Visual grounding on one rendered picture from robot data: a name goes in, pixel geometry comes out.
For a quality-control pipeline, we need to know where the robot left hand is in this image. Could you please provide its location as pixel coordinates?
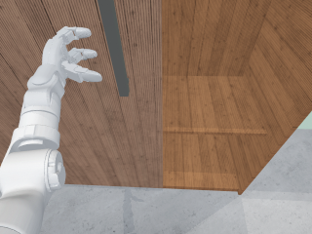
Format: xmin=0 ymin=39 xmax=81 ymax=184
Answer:
xmin=42 ymin=26 xmax=102 ymax=83

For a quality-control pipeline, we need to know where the handle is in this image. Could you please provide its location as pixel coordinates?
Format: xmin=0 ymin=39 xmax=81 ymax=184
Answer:
xmin=97 ymin=0 xmax=130 ymax=97

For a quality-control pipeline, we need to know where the left robot upper arm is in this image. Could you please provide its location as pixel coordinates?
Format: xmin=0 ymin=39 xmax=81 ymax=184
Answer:
xmin=0 ymin=148 xmax=66 ymax=234

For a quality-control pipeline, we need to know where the left robot forearm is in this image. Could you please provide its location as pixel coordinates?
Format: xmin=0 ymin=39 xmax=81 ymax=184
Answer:
xmin=0 ymin=63 xmax=66 ymax=194

